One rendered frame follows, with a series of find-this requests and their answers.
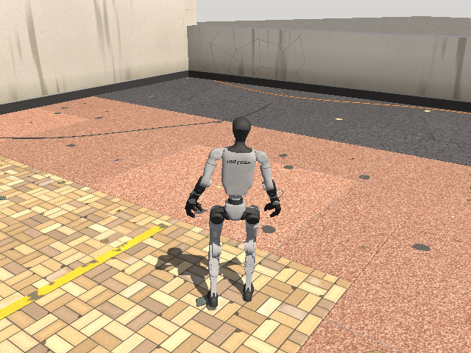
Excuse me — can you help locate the left robot forearm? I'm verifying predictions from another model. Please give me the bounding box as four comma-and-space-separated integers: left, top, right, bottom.
188, 176, 206, 204

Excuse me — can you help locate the right robot hand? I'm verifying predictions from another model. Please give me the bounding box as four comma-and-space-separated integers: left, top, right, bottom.
264, 203, 281, 217

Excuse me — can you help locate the left robot foot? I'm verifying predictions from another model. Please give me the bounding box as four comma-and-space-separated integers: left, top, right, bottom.
207, 290, 218, 307

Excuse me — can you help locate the left robot hand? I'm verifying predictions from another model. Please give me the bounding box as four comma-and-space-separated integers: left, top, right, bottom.
185, 201, 202, 218

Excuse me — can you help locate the left robot thigh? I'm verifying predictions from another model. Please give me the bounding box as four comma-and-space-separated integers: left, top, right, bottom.
209, 205, 225, 257

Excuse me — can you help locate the right robot forearm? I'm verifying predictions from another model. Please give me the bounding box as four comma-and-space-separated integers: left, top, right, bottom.
267, 180, 280, 205

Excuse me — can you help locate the robot left upper arm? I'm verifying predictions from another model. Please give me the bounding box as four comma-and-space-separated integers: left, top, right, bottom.
199, 148, 224, 188

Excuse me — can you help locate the robot right upper arm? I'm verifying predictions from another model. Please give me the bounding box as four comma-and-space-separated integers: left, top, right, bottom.
255, 150, 274, 191

